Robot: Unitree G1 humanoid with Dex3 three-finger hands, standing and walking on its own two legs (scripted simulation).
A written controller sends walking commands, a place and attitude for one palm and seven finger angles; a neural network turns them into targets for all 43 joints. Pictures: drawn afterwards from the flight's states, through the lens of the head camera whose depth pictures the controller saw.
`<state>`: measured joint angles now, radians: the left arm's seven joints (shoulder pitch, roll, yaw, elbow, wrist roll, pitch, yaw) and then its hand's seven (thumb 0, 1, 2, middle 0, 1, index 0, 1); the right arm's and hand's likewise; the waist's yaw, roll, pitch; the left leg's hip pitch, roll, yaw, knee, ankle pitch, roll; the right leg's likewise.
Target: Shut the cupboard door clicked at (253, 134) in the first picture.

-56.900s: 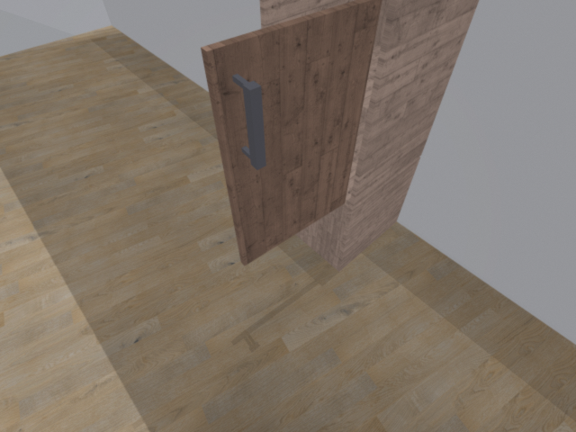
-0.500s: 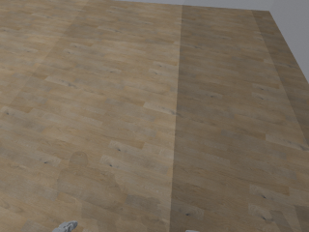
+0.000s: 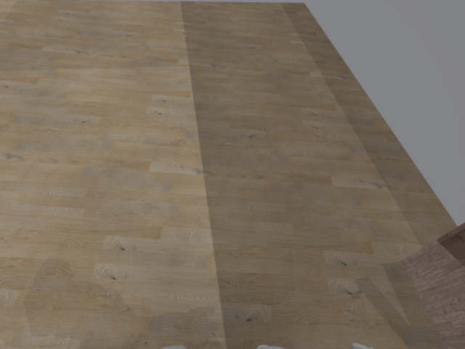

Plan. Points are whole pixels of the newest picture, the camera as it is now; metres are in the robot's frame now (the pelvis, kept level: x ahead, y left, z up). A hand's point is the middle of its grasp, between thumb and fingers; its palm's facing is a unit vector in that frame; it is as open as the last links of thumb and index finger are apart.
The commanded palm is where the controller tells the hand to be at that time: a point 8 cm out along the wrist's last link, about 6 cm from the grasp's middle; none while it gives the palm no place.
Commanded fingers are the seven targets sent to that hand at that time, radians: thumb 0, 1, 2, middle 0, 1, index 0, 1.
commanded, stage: turn to face it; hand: left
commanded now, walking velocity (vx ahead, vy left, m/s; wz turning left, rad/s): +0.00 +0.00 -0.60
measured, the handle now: out of the picture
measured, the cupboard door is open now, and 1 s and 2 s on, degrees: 22 22 22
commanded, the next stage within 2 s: take the last steps up to it in 1.52 s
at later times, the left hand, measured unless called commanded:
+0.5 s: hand (166, 326) +0.17 +0.13 -0.15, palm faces -0.28 -0.92 -0.25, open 7.4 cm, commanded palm none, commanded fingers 0.00 0.90 0.90 -0.20 -0.30 -0.20 -0.30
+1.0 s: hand (199, 282) +0.26 +0.08 -0.15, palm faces -0.57 -0.79 -0.24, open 7.4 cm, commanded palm none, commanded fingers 0.00 0.90 0.90 -0.20 -0.30 -0.20 -0.30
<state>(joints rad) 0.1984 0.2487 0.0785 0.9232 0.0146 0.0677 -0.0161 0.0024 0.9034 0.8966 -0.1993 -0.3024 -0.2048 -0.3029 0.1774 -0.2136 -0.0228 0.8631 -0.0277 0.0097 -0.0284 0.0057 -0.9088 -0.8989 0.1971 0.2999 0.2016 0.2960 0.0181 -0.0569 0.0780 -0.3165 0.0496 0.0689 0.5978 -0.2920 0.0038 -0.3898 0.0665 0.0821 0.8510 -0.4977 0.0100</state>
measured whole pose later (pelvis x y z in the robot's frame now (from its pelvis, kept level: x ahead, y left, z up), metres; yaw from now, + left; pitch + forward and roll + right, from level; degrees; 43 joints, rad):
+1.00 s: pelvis +0.05 -0.03 +0.01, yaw -37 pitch +0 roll -2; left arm 0.14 0.26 0.08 0.90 0.02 0.07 -0.04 0.00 0.91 0.90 -0.19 -0.30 -0.20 -0.30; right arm 0.25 -0.22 -0.04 0.90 -0.03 0.02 -0.02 0.01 -0.90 -0.90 0.20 0.30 0.21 0.30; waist -0.01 0.02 0.09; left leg -0.24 0.18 0.21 0.56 -0.30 -0.04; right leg -0.33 -0.02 -0.07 0.74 -0.42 0.04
